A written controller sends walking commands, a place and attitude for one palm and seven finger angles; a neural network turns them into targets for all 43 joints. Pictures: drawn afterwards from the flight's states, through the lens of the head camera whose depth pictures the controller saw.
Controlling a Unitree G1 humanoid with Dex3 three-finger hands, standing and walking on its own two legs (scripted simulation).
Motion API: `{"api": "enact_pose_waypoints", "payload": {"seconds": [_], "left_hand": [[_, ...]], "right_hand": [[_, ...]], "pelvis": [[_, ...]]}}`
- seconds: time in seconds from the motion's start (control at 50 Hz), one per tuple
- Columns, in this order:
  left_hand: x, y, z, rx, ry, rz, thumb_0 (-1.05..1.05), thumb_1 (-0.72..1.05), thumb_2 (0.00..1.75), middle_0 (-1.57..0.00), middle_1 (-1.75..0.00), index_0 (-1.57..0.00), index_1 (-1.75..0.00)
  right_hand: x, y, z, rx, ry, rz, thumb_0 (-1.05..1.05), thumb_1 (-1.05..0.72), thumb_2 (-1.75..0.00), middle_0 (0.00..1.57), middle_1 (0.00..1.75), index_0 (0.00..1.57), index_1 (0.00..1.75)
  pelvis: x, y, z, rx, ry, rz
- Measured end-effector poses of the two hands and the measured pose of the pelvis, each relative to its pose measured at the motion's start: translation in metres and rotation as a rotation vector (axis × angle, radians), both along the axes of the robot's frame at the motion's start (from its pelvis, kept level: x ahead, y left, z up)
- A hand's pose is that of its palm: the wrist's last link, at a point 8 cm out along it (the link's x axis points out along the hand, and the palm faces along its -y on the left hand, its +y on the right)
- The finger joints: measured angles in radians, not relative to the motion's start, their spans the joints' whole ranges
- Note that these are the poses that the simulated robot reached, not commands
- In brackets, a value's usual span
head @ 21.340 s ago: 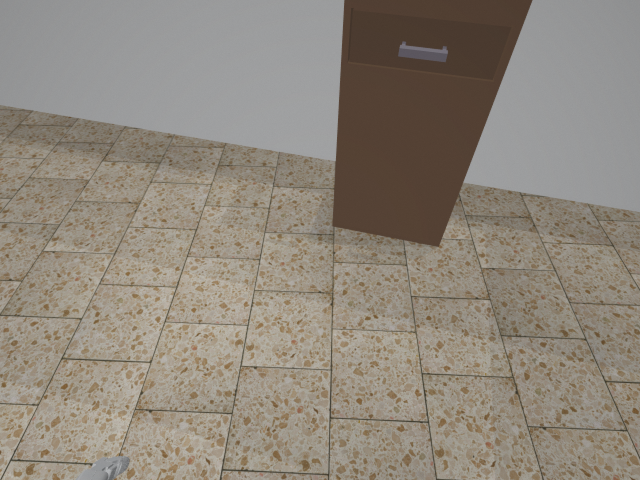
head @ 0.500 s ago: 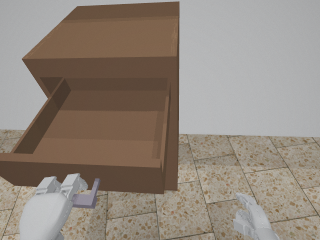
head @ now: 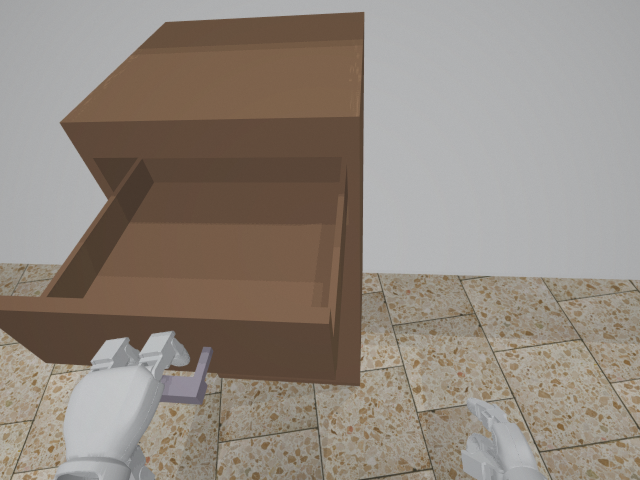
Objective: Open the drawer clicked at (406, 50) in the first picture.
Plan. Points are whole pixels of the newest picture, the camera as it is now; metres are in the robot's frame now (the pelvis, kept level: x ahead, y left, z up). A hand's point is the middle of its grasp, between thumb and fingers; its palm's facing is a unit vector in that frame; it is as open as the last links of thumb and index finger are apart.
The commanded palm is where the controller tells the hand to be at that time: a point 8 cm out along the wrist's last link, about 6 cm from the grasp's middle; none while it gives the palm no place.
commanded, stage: lift the hand off the handle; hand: left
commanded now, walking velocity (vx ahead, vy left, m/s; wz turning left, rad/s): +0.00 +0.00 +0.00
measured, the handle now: (155, 370) +0.22 +0.23 +0.05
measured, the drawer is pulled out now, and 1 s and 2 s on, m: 0.29 0.29 0.29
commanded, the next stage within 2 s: draw the hand back to the body in 1.14 s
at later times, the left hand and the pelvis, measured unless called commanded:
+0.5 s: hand (115, 387) +0.17 +0.23 +0.11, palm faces +0.07 -0.15 -0.99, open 13.4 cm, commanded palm +0.14 +0.23 +0.18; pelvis +0.01 +0.01 +0.02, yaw -1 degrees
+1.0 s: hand (89, 342) +0.18 +0.23 +0.19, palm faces +0.18 -0.15 -0.97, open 13.8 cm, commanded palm +0.14 +0.22 +0.25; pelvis +0.01 +0.02 +0.03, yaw -1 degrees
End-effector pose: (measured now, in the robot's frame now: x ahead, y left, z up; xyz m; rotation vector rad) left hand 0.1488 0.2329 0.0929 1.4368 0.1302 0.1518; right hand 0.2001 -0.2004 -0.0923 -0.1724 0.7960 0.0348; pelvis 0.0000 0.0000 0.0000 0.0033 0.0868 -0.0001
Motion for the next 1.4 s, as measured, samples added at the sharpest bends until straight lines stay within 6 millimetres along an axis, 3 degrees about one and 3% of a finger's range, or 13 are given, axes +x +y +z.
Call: {"api": "enact_pose_waypoints", "payload": {"seconds": [0.32, 0.8, 1.08, 1.22, 1.4], "left_hand": [[0.0, 0.005, 0.045, -0.006, -0.037, -0.03, 0.0, -0.49, 0.3, -0.32, -1.2, -0.39, -1.24], [0.011, 0.001, 0.119, -0.016, -0.147, -0.097, 0.0, -0.49, 0.3, -0.34, -1.21, -0.33, -1.21], [0.001, -0.005, 0.154, -0.003, -0.195, -0.127, 0.0, -0.49, 0.3, -0.33, -1.2, -0.32, -1.2], [0.002, -0.001, 0.152, -0.006, -0.159, -0.1, 0.0, -0.5, 0.3, -0.32, -1.2, -0.32, -1.2], [-0.001, -0.011, 0.149, 0.017, -0.147, -0.152, 0.0, -0.49, 0.3, -0.33, -1.2, -0.32, -1.2]], "right_hand": [[0.017, -0.002, 0.025, -0.014, -0.06, -0.001, 0.01, -0.9, -0.9, 0.2, 0.3, 0.2, 0.3], [0.035, 0.038, 0.044, 0.076, -0.098, 0.06, 0.01, -0.9, -0.9, 0.2, 0.3, 0.2, 0.3], [0.039, 0.037, 0.055, 0.087, -0.136, 0.08, 0.01, -0.9, -0.9, 0.2, 0.3, 0.2, 0.3], [0.034, 0.035, 0.056, 0.097, -0.139, 0.082, 0.01, -0.9, -0.9, 0.19, 0.3, 0.2, 0.3], [0.022, 0.027, 0.051, 0.085, -0.134, 0.074, 0.01, -0.9, -0.9, 0.2, 0.3, 0.2, 0.3]], "pelvis": [[0.007, 0.007, 0.012, -0.008, -0.043, -0.008], [0.013, 0.024, 0.025, -0.018, -0.095, -0.01], [0.005, 0.023, 0.027, -0.02, -0.126, -0.008], [-0.002, 0.018, 0.027, -0.016, -0.136, -0.004], [-0.006, 0.012, 0.027, -0.016, -0.135, -0.008]]}}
